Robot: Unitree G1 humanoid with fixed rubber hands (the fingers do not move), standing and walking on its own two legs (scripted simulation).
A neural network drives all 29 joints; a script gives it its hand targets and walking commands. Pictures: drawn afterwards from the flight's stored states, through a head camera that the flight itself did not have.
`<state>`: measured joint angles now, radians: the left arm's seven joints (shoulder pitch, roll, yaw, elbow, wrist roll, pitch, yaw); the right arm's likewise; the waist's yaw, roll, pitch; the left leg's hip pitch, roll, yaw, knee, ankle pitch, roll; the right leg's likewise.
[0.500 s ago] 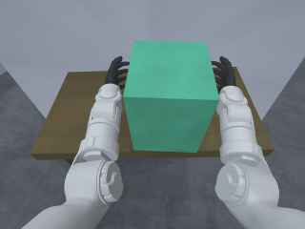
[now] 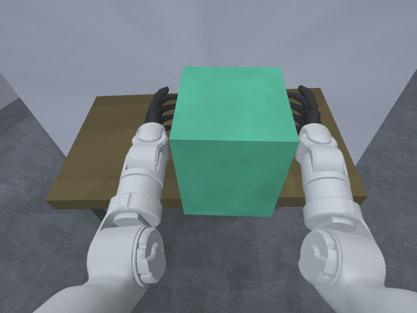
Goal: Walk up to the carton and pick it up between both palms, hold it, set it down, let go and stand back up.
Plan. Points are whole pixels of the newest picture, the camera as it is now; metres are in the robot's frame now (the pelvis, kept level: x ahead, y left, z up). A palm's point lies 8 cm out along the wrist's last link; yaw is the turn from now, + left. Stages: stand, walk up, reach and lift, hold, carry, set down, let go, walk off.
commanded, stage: reach and lift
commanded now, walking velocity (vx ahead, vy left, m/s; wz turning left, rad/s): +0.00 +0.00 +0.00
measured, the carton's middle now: (229, 145) +0.44 -0.05 +0.06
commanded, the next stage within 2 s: none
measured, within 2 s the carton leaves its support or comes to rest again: neither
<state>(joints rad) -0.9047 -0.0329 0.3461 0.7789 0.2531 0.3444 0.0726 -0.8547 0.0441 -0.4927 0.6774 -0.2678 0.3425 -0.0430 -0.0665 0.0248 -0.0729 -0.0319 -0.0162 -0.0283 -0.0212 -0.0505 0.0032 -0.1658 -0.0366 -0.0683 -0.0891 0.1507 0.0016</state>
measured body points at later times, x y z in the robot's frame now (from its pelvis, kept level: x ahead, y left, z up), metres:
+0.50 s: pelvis -0.03 -0.02 +0.00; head -0.03 -0.04 +0.45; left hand +0.40 +0.08 +0.14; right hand +0.37 -0.21 +0.12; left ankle -0.05 +0.12 -0.75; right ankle +0.05 -0.12 -0.75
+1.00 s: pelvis -0.02 -0.02 +0.00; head -0.02 -0.04 +0.45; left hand +0.41 +0.08 +0.17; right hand +0.39 -0.21 +0.15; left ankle -0.05 +0.12 -0.75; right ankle +0.05 -0.12 -0.75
